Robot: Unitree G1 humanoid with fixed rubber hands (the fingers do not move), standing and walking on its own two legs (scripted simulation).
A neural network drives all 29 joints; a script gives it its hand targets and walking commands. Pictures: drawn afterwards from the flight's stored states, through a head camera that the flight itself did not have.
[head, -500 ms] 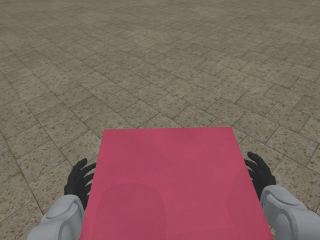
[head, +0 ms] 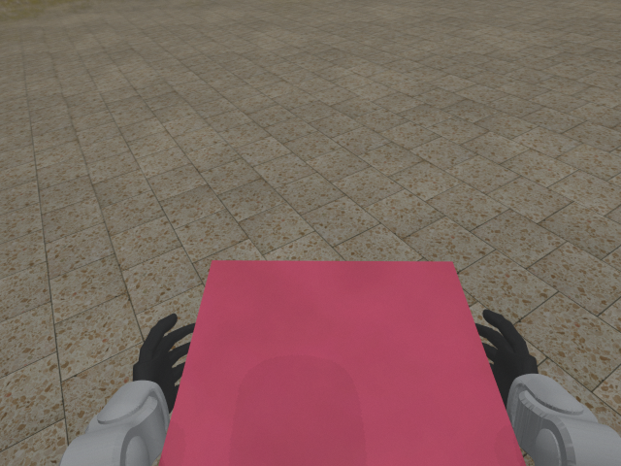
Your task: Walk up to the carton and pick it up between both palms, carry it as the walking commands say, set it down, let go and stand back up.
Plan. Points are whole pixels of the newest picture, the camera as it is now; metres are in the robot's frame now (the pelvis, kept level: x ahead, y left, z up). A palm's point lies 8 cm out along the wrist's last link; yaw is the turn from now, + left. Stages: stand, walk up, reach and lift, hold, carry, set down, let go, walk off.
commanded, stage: carry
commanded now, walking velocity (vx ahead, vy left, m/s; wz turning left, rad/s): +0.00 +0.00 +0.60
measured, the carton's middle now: (330, 402) +0.24 -0.01 +0.01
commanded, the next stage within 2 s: none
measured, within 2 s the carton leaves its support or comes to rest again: neither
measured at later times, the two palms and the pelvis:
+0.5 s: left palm out of the picture +0.09 +0.33 +0.05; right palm (349, 389) +0.23 -0.03 +0.06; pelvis -0.05 +0.06 -0.01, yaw +21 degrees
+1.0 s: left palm out of the picture -0.03 +0.32 +0.12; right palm (290, 385) +0.22 +0.03 +0.10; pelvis -0.09 +0.04 +0.01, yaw +39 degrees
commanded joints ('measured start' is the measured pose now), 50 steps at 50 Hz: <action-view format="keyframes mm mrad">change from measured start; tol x32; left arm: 1 -344 -638 -755 -150 -208 25 -67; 50 -386 -615 -763 -176 -239 32 -87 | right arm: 1 -485 686 821 -190 248 15 54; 50 -448 742 802 -128 227 28 16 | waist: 1 34 -207 -16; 16 34 -347 -152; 21 10 332 -183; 38 28 54 -144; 40 36 -416 -85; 50 24 -247 -87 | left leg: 1 -189 76 0 490 -169 -39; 17 108 53 185 -133 -70 -13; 21 535 430 -375 -170 1421 167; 26 398 290 -210 -223 752 158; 37 214 209 -277 -312 439 108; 41 -150 23 -2 304 -226 -13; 50 -85 58 138 247 -81 -57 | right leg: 1 46 -477 347 -368 201 -144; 17 204 -377 -71 32 593 12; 20 -350 -159 -75 508 -379 93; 22 -406 -120 104 713 -442 115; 37 36 39 56 -26 -119 69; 40 265 -407 473 -340 107 -63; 50 141 -313 76 -223 386 -75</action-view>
